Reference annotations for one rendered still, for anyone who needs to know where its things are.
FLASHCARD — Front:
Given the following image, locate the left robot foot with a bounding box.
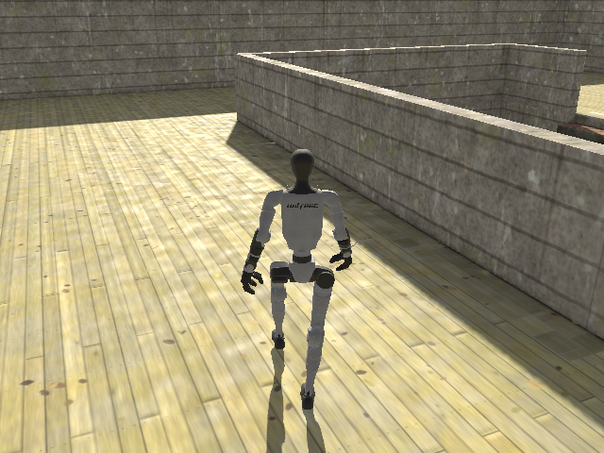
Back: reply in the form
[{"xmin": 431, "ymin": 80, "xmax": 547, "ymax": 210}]
[{"xmin": 272, "ymin": 329, "xmax": 285, "ymax": 349}]

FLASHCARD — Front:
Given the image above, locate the robot foot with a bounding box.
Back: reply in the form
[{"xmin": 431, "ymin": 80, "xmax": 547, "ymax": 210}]
[
  {"xmin": 272, "ymin": 329, "xmax": 285, "ymax": 349},
  {"xmin": 300, "ymin": 382, "xmax": 315, "ymax": 410}
]

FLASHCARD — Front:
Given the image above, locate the right robot foot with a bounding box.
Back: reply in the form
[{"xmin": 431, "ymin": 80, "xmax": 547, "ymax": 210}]
[{"xmin": 300, "ymin": 382, "xmax": 315, "ymax": 410}]

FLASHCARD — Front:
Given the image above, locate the left robot upper arm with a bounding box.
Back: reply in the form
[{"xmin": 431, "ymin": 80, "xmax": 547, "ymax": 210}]
[{"xmin": 256, "ymin": 190, "xmax": 283, "ymax": 243}]

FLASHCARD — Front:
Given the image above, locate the robot right hand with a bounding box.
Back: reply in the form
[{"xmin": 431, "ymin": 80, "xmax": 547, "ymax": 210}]
[{"xmin": 329, "ymin": 252, "xmax": 352, "ymax": 271}]

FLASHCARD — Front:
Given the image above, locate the robot left forearm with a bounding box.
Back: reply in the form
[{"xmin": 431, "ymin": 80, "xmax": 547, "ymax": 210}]
[{"xmin": 243, "ymin": 228, "xmax": 265, "ymax": 273}]

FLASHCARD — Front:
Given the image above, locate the robot right forearm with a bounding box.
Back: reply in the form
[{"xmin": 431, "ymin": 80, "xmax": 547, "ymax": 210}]
[{"xmin": 337, "ymin": 227, "xmax": 352, "ymax": 258}]

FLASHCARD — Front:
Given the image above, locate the robot left hand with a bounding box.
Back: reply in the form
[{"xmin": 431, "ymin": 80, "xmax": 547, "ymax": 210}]
[{"xmin": 241, "ymin": 269, "xmax": 263, "ymax": 294}]

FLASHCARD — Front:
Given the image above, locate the right robot upper arm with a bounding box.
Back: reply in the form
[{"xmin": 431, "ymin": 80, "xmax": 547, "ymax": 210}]
[{"xmin": 322, "ymin": 190, "xmax": 348, "ymax": 241}]

